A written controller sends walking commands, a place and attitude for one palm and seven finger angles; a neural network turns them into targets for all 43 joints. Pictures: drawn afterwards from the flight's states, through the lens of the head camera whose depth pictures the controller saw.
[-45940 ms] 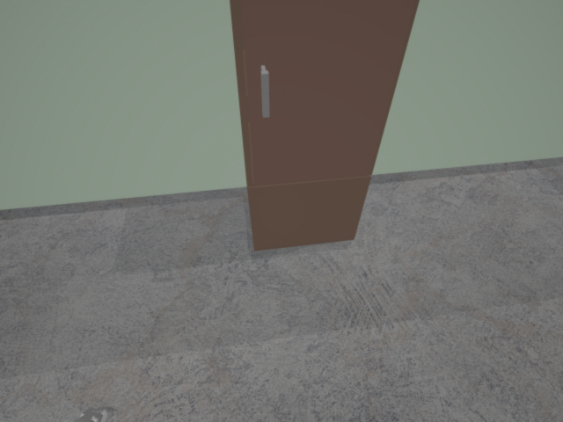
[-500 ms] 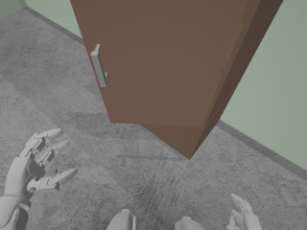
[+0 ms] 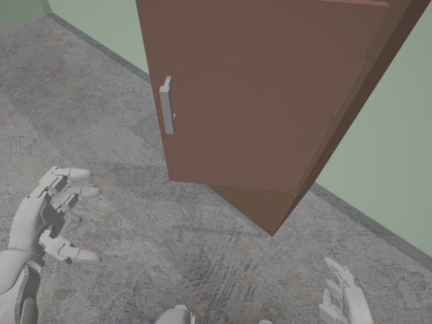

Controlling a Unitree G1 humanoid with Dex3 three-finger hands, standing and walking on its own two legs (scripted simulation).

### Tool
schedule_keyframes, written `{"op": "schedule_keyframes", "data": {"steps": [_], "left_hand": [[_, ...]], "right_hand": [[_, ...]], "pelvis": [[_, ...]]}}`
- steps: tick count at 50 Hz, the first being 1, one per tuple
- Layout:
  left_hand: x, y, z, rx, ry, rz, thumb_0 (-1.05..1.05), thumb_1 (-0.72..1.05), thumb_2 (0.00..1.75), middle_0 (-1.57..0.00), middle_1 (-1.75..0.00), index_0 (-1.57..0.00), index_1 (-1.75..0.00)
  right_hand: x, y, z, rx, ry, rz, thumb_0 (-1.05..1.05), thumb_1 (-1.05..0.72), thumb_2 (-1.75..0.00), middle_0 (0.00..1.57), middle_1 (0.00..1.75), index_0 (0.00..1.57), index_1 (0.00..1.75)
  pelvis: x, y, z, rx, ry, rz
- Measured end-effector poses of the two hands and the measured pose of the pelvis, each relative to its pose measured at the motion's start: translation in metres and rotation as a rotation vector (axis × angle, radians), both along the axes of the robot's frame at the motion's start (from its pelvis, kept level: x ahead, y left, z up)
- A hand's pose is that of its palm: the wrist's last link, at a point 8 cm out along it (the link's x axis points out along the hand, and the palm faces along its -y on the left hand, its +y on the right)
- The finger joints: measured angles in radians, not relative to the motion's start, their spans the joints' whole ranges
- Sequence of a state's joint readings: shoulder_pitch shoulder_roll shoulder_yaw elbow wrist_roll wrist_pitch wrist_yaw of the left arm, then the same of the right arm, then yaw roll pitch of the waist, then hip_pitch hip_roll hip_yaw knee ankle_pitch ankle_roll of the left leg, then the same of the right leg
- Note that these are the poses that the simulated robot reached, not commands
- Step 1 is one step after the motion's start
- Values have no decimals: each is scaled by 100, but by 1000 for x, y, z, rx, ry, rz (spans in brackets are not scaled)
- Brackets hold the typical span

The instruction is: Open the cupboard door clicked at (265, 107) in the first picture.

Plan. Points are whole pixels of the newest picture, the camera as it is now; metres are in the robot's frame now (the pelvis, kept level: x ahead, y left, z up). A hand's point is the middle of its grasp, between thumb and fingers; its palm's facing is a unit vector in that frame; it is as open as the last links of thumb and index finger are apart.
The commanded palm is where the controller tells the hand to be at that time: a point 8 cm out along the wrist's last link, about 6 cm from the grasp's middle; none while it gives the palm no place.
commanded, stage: raise the hand with hooked fingers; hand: left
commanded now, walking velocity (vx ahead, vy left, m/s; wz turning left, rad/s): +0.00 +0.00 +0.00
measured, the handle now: (169, 106) +0.55 +0.16 +0.07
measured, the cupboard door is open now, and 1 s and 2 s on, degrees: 36 36 36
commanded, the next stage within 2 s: move the hooked fingers beside the handle in 0.80 s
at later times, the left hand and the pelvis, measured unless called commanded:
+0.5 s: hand (71, 194) +0.29 +0.26 +0.09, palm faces +0.00 -1.00 -0.03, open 14.0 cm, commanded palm +0.26 +0.31 +0.09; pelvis +0.00 -0.01 +0.01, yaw +0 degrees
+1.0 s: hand (82, 198) +0.29 +0.25 +0.09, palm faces +0.02 -1.00 -0.02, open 14.0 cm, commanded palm +0.27 +0.29 +0.09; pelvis +0.00 -0.02 +0.01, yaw +0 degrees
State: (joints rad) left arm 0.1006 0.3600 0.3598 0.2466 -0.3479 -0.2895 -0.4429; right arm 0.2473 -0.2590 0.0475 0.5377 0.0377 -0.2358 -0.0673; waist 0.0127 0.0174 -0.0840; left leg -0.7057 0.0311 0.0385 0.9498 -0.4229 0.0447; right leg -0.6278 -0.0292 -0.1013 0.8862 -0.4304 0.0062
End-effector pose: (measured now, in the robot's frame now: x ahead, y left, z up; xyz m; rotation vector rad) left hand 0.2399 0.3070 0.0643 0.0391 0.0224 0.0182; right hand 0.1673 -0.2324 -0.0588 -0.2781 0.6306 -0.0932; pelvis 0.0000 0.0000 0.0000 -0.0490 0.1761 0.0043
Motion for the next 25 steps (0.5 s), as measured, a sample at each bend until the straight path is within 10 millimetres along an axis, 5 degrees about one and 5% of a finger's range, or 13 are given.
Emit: {"op": "schedule_keyframes", "data": {"steps": [9,25], "left_hand": [[12,16,14,2,-4,7,-1,-49,31,-30,-119,-30,-119],[30,12,28,-11,-6,-21,-1,-50,30,-30,-120,-30,-120]], "right_hand": [[-4,5,-1,5,32,5,1,-90,-90,20,31,21,31],[-36,-27,1,-22,95,-68,1,-90,-90,20,30,21,30]], "pelvis": [[1,2,5,-1,-14,3],[0,-8,12,12,-28,-10]]}}
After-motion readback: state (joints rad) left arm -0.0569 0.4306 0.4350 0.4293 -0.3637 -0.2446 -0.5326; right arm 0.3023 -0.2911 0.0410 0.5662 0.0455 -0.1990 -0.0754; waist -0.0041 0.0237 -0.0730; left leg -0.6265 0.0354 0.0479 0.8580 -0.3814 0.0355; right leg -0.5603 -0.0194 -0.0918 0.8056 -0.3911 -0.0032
